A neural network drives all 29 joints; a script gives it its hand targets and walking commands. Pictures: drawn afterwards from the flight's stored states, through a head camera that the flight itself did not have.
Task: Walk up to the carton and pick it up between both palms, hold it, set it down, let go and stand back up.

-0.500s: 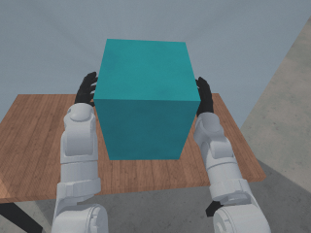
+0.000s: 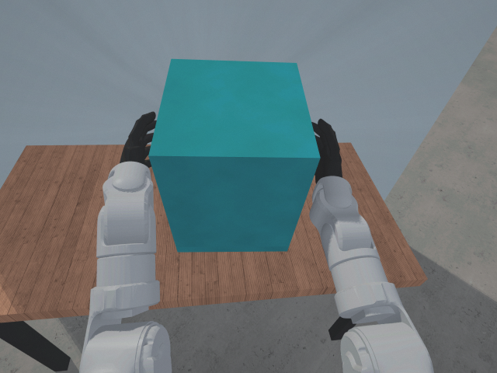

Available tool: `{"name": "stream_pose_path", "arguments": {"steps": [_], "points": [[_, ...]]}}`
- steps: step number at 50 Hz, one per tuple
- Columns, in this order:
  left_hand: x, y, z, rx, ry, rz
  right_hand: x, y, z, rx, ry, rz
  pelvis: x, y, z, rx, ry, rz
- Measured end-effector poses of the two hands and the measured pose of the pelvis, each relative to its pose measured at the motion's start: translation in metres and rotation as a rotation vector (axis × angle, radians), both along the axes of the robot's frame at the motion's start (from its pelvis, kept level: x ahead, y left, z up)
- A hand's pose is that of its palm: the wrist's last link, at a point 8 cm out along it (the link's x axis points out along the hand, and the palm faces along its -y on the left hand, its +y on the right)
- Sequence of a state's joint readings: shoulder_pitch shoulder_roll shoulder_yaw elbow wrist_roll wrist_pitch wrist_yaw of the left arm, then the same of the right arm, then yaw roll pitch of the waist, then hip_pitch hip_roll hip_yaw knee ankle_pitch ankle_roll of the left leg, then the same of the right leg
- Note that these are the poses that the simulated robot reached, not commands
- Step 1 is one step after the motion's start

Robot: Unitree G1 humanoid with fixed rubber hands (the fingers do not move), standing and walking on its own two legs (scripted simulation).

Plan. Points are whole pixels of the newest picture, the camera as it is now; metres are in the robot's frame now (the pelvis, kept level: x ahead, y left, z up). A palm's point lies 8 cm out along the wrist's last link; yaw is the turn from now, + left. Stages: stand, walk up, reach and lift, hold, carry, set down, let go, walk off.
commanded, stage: hold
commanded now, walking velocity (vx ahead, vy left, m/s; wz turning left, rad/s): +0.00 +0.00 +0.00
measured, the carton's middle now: (233, 162) +0.41 +0.00 +0.13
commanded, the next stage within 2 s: none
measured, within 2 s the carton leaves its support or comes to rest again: neither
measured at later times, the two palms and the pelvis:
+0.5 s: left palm (132, 168) +0.36 +0.15 +0.17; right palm (325, 173) +0.35 -0.14 +0.16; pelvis +0.00 +0.00 +0.00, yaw +0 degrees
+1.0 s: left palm (138, 166) +0.36 +0.14 +0.17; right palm (329, 172) +0.35 -0.15 +0.16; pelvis -0.01 -0.01 +0.00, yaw +0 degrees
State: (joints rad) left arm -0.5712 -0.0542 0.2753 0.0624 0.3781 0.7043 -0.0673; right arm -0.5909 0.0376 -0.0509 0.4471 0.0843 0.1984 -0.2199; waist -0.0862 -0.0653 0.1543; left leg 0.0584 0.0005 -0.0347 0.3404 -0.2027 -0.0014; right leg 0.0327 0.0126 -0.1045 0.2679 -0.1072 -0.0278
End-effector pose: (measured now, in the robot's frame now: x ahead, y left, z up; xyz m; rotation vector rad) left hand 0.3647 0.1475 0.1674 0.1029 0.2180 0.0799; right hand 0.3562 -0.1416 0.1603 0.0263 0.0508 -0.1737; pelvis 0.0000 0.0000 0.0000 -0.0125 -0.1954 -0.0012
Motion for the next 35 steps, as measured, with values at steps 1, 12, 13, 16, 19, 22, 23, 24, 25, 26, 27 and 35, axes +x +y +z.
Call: {"name": "stream_pose_path", "arguments": {"steps": [1,12,13,16,19,22,23,24,25,26,27,35], "points": [[0.000,-0.001,0.001,0.001,-0.004,-0.001,0.000,-0.001,0.001,-0.002,-0.004,-0.001,0.001,0.000,0.000,0.000,-0.001,0.000],[-0.002,0.000,-0.002,-0.015,0.008,0.005,-0.002,0.000,0.001,-0.007,0.006,0.002,0.005,-0.002,0.000,-0.001,-0.019,0.000],[-0.003,0.001,-0.002,-0.015,0.008,0.005,-0.002,0.001,0.001,-0.007,0.005,0.002,0.005,-0.002,0.000,-0.001,-0.020,0.000],[-0.005,0.002,-0.002,-0.013,0.004,0.006,-0.003,0.002,0.002,-0.006,0.002,0.004,0.004,-0.002,0.000,-0.001,-0.022,0.002],[-0.007,0.004,-0.001,-0.012,0.002,0.008,-0.005,0.003,0.003,-0.006,0.000,0.006,0.002,-0.002,-0.001,-0.001,-0.023,0.002],[-0.008,0.004,0.000,-0.010,0.003,0.009,-0.005,0.004,0.003,-0.006,0.000,0.007,0.001,-0.002,-0.001,0.001,-0.023,0.002],[-0.008,0.005,0.000,-0.009,0.004,0.010,-0.006,0.004,0.003,-0.006,0.001,0.007,0.000,-0.001,-0.001,0.001,-0.023,0.002],[-0.008,0.005,0.000,-0.009,0.005,0.010,-0.006,0.004,0.003,-0.006,0.002,0.007,-0.001,-0.001,-0.001,0.001,-0.023,0.002],[-0.008,0.004,0.000,-0.008,0.006,0.010,-0.006,0.004,0.003,-0.006,0.003,0.007,-0.002,-0.001,-0.001,0.002,-0.022,0.002],[-0.008,0.004,0.001,-0.007,0.007,0.010,-0.006,0.004,0.003,-0.005,0.004,0.007,-0.002,-0.001,0.000,0.002,-0.022,0.001],[-0.008,0.004,0.001,-0.007,0.009,0.010,-0.006,0.004,0.003,-0.005,0.005,0.006,-0.003,-0.001,0.000,0.003,-0.021,0.001],[-0.007,-0.001,0.002,-0.005,0.012,0.005,-0.006,-0.001,0.001,-0.003,0.007,0.000,-0.006,-0.001,0.000,0.005,-0.013,-0.003]]}}
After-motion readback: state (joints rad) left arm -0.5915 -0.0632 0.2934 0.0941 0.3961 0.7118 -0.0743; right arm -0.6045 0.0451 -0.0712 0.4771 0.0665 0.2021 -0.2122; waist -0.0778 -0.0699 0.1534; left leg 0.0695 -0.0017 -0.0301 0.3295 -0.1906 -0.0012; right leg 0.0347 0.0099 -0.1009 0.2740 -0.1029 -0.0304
